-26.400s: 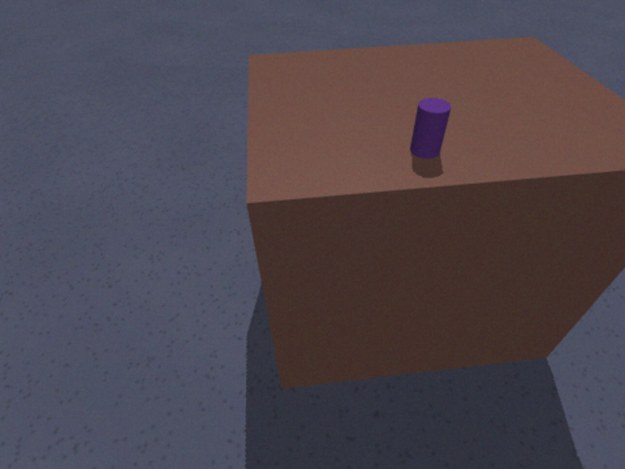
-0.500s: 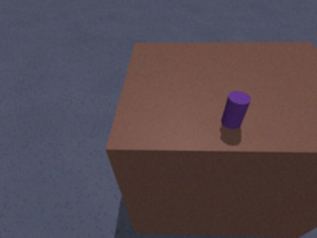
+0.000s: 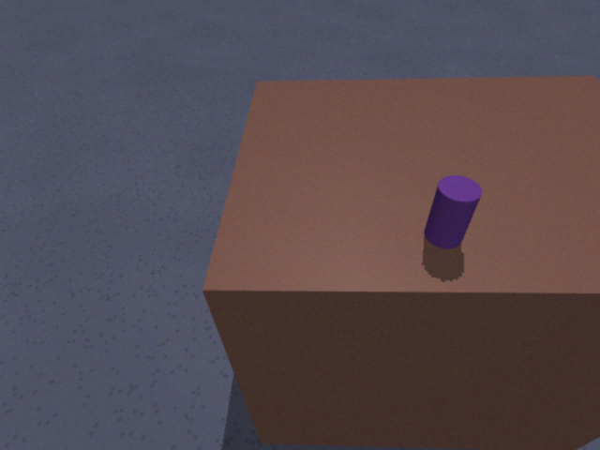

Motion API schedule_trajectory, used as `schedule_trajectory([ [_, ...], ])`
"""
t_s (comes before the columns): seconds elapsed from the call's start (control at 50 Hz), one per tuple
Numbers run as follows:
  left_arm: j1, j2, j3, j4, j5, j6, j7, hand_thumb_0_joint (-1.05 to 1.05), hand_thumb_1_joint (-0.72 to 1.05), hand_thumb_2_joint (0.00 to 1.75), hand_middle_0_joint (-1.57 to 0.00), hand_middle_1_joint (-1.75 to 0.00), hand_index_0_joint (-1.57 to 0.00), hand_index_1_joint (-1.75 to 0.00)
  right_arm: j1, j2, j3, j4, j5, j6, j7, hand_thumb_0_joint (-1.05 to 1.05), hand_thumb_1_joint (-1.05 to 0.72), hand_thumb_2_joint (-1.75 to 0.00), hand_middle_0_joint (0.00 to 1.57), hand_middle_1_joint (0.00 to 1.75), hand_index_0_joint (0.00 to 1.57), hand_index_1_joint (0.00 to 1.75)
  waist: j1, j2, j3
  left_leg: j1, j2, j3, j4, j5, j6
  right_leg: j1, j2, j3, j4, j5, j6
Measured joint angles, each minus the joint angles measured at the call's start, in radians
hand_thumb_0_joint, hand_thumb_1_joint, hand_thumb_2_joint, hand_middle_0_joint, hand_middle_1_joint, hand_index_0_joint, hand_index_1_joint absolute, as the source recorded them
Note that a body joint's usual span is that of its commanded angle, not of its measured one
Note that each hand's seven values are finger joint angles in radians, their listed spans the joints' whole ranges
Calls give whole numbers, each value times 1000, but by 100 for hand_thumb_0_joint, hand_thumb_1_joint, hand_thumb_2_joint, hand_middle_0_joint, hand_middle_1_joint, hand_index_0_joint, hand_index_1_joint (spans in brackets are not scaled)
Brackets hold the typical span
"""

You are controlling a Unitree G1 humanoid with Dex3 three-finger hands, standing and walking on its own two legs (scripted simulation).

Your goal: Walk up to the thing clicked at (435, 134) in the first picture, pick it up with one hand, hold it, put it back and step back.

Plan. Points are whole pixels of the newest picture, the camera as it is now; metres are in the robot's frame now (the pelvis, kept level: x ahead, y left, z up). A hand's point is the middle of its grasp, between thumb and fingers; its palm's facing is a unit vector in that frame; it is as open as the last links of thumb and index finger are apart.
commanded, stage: home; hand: right
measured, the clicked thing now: (450, 213) +0.48 -0.19 +0.07
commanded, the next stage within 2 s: stand in 0.42 s
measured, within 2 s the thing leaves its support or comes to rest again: neither
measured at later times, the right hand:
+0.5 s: hand out of the picture +0.06 -0.26 -0.16, palm faces -0.04 +0.94 -0.35, open 17.3 cm
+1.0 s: hand out of the picture +0.06 -0.26 -0.16, palm faces -0.03 +0.94 -0.35, open 8.7 cm
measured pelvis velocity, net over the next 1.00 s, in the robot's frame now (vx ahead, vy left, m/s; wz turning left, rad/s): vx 0.01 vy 0.00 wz -0.02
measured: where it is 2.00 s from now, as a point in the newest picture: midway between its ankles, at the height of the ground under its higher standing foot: outside the picture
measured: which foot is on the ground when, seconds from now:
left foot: down 0.00-1.00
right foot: down 0.00-1.00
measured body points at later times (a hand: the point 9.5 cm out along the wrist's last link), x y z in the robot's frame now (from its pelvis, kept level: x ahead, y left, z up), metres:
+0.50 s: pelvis +0.01 -0.01 +0.00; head +0.01 -0.01 +0.45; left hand +0.07 +0.30 -0.13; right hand +0.06 -0.31 -0.13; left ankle -0.02 +0.15 -0.74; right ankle +0.05 -0.13 -0.74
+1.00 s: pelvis +0.01 +0.00 +0.00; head +0.02 +0.00 +0.45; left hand +0.09 +0.30 -0.13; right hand +0.06 -0.31 -0.13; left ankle -0.02 +0.15 -0.74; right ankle +0.05 -0.13 -0.74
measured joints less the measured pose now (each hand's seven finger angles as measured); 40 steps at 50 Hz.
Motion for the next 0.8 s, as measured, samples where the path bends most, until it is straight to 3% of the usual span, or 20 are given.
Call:
schedule_trajectory([
  [0.58, -11, -5, 6, 1, -1, 0, 2, 0, 91, 90, -20, -31, -20, -30, -4, -2, -13, 18, -2, 6, 0, -1, 49, -7, 7, 6, 7, 7, -8, 6, 6, 19, 14, 8, -32, 6, -10, 6, 14, 5, -13, -1, -9],
  [0.68, -15, -5, 7, -2, -1, -1, 3, 0, 91, 90, -20, -30, -20, -30, -3, -1, -14, 17, -3, 8, 0, -1, 36, -21, 13, 16, 13, 16, -8, 6, 4, 20, 16, 10, -31, 4, -10, 7, 16, 7, -14, -1, -10],
  [0.8, -16, -4, 9, -5, -1, -2, 2, 0, 91, 90, -20, -30, -20, -30, -1, 2, -14, 14, -3, 7, 1, -1, 1, -54, 18, 24, 18, 25, -8, 3, 2, 20, 17, 12, -31, 2, -9, 6, 17, 9, -15, -1, -9],
])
